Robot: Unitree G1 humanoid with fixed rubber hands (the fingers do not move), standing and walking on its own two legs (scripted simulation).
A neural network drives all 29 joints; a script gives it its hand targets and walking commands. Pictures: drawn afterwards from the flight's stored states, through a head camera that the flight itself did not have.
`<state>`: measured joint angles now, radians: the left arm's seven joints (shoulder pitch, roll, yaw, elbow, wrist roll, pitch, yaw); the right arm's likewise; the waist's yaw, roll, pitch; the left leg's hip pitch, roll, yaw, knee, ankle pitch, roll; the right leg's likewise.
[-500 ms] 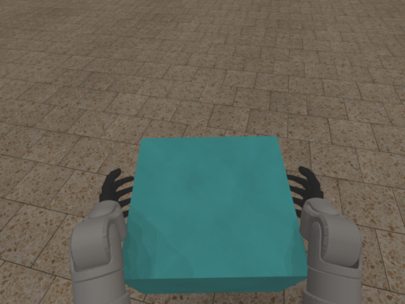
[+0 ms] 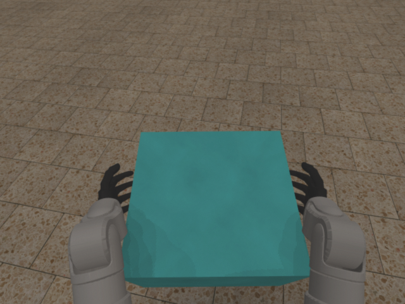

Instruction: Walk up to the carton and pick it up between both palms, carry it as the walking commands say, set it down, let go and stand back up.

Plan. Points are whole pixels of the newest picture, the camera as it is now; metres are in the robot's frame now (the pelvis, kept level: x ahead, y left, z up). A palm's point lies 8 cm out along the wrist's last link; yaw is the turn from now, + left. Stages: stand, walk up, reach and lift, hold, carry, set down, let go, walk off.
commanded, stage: carry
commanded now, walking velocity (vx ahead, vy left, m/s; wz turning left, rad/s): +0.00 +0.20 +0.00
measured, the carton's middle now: (211, 210) +0.29 +0.00 +0.02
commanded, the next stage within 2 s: none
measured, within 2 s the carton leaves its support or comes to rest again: neither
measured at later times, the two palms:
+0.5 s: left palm (35, 242) +0.21 +0.29 +0.08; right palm (252, 230) +0.22 -0.06 +0.09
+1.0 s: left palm out of the picture +0.16 +0.42 +0.08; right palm (174, 263) +0.17 +0.06 +0.09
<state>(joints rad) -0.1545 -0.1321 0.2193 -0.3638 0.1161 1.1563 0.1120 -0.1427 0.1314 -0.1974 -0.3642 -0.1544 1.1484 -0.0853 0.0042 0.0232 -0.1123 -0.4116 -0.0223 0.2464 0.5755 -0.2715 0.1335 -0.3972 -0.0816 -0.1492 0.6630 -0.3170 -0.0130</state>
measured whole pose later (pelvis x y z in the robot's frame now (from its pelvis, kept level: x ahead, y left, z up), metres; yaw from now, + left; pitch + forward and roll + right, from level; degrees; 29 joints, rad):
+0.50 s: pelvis -0.05 +0.10 +0.01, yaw -1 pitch +4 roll +0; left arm -0.14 -0.11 0.22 -0.35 0.10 1.16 0.12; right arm -0.14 0.13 -0.18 -0.32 -0.15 1.14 -0.10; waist 0.03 -0.03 -0.07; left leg -0.40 0.04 0.13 0.53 -0.20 0.03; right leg -0.52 -0.10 -0.10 1.01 -0.52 0.03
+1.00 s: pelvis -0.10 +0.23 +0.00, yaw +0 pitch +4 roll +1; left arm -0.14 -0.10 0.22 -0.35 0.14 1.14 0.08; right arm -0.15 0.13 -0.17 -0.33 -0.13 1.14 -0.12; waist 0.00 -0.05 -0.07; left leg -0.39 0.04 0.12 0.55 -0.21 0.01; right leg -0.50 -0.17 -0.04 0.83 -0.50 0.07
